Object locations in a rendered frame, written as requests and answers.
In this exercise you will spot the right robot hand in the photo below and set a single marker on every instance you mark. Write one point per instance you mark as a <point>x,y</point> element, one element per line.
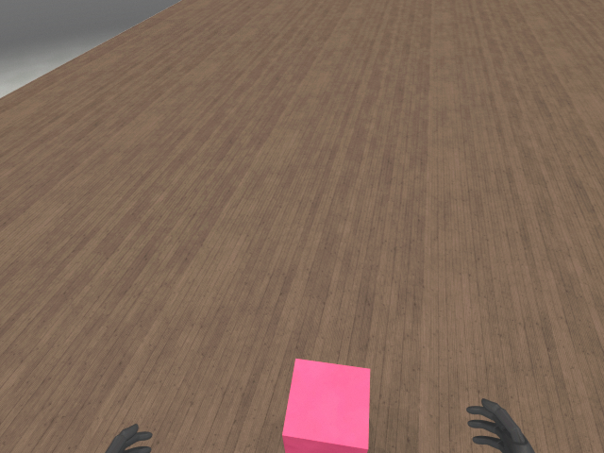
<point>512,440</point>

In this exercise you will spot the left robot hand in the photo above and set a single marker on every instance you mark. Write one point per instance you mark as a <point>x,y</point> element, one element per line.
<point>128,437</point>

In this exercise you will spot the carton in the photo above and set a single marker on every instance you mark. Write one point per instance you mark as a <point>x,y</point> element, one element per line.
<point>328,409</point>

